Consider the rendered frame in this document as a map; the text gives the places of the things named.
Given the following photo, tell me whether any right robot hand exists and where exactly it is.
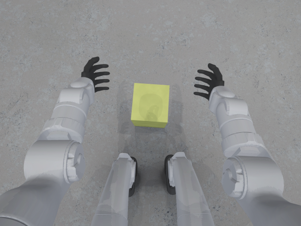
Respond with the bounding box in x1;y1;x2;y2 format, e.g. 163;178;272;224
194;63;224;100

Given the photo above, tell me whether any left robot upper arm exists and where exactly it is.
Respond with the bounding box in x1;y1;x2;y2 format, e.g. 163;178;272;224
0;140;86;226

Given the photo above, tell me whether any carton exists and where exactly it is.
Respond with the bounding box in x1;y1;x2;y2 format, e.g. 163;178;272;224
131;83;169;128

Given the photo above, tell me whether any left robot foot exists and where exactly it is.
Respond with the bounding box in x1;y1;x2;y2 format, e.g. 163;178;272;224
128;157;137;197

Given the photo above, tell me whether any robot right forearm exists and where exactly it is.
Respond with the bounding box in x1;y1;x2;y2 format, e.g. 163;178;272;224
209;86;284;187

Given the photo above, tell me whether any left robot hand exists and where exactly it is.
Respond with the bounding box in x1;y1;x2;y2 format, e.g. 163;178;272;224
81;56;110;93

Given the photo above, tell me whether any left robot thigh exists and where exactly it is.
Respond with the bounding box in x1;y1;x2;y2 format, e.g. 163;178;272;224
91;158;136;226

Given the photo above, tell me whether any robot left forearm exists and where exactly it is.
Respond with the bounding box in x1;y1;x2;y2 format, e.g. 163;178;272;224
24;77;95;177

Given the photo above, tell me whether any right robot upper arm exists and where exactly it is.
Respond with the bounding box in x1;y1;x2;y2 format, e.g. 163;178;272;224
221;155;301;226

